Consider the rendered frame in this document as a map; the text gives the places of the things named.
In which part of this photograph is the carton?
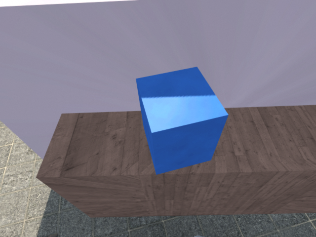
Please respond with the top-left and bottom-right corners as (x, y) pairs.
(136, 67), (228, 175)

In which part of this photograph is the pedestal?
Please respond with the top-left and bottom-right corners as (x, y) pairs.
(36, 105), (316, 218)

